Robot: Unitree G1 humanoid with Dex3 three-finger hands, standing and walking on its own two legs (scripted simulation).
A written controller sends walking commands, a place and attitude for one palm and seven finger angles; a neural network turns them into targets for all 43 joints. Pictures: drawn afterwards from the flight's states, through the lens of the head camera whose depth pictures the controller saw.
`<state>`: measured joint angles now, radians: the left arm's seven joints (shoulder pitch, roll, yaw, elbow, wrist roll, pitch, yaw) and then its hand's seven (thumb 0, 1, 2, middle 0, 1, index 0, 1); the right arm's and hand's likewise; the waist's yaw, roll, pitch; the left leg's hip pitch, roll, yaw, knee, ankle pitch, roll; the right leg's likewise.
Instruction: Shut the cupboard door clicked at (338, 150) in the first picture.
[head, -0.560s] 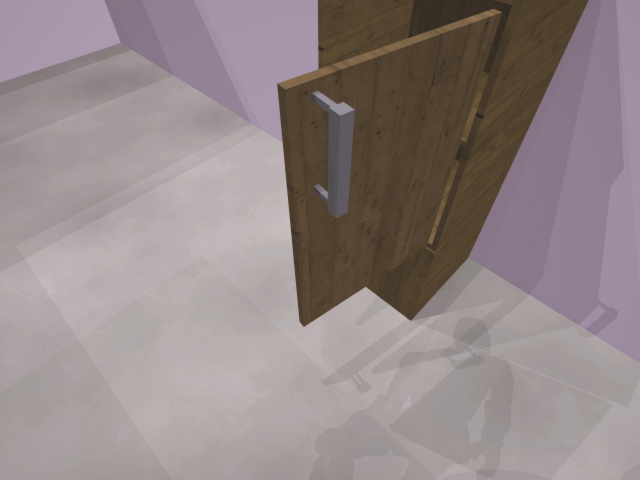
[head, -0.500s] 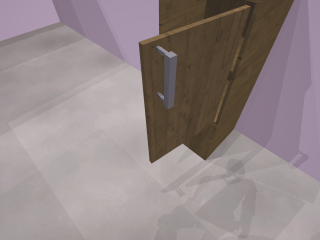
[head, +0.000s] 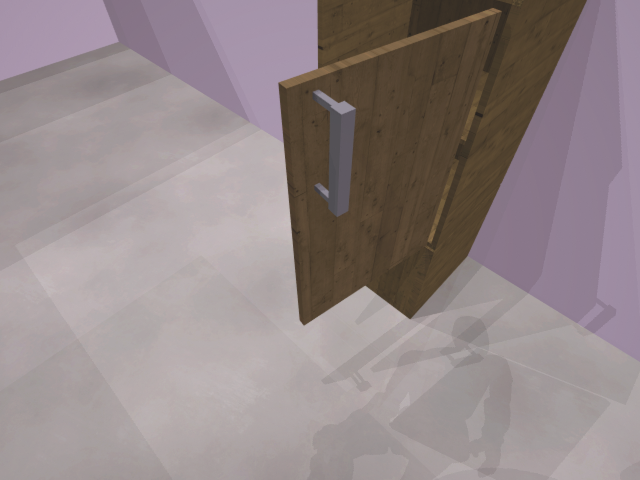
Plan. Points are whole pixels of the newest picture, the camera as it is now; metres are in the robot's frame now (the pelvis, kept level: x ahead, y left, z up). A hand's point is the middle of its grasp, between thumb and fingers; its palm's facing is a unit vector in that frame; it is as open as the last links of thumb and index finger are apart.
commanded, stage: look at it before walking up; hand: left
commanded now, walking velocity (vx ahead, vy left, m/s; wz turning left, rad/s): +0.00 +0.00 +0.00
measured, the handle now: (330, 156) +0.50 +0.02 +0.14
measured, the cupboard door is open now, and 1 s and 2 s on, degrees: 80 80 80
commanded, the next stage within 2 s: walk to a spot facing it in 0.28 s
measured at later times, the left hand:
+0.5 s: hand out of the picture +0.01 +0.19 -0.17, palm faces +0.03 -0.97 -0.24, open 7.4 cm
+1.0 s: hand out of the picture +0.09 +0.17 -0.17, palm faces -0.19 -0.93 -0.31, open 7.4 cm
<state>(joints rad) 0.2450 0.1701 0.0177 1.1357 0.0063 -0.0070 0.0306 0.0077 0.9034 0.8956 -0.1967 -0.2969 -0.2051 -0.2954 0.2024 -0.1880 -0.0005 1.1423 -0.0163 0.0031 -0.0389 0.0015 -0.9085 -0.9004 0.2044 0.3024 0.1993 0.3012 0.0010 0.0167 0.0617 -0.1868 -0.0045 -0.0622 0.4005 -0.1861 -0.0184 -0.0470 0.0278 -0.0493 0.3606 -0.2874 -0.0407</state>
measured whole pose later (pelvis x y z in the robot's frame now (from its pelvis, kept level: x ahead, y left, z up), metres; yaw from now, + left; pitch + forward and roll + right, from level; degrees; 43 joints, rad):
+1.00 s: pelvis -0.02 -0.02 -0.02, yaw -15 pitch +1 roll +1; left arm 0.19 0.20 0.08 0.95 0.03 0.03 0.01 0.01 0.90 0.90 -0.20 -0.30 -0.20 -0.30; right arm 0.16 -0.23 -0.07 0.98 -0.02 0.07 -0.03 0.00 -0.91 -0.90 0.21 0.30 0.20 0.30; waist 0.02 0.04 0.12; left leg -0.45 0.06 0.02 1.03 -0.46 -0.05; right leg -0.27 0.04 0.00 0.62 -0.36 -0.07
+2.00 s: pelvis +0.02 -0.04 -0.01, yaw -50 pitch +2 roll -1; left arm 0.12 0.23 0.07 0.90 0.03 0.07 -0.02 0.01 0.90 0.90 -0.20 -0.30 -0.21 -0.30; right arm 0.22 -0.21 -0.03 0.88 -0.03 0.00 -0.03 0.00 -0.91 -0.90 0.20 0.30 0.20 0.30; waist -0.01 -0.03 0.11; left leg -0.29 0.08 0.08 0.60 -0.33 -0.01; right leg -0.47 0.04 0.03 0.97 -0.49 0.02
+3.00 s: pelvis +0.05 -0.33 -0.03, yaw -85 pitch -1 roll +0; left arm 0.02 0.24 0.07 0.88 0.02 -0.03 -0.02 0.01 0.91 0.90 -0.19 -0.30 -0.20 -0.29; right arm 0.41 -0.20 -0.03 1.06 -0.01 0.02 -0.01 0.01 -0.91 -0.90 0.21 0.30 0.20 0.30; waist -0.06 0.00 0.15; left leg -0.29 0.16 0.08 1.24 -0.46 -0.06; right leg -0.41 0.00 -0.13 0.69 -0.26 -0.10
